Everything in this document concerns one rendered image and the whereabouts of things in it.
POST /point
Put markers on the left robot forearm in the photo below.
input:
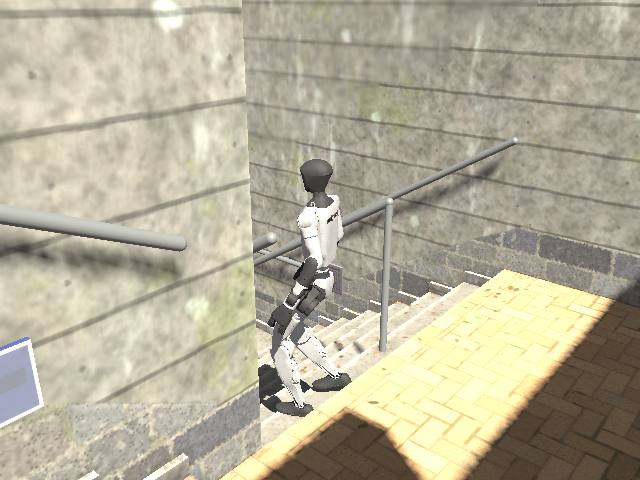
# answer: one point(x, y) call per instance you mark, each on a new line
point(307, 276)

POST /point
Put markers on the robot left upper arm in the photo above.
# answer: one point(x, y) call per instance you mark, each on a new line
point(308, 223)

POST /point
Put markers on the right robot hand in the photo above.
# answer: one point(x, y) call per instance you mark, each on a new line
point(297, 274)

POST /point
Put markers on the robot right upper arm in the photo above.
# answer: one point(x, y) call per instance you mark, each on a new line
point(340, 228)

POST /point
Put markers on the left robot thigh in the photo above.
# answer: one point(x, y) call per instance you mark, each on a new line
point(306, 305)

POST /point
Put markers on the left robot hand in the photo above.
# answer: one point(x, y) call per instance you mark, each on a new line
point(282, 316)

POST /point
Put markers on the left robot shin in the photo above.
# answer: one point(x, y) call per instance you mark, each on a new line
point(288, 371)

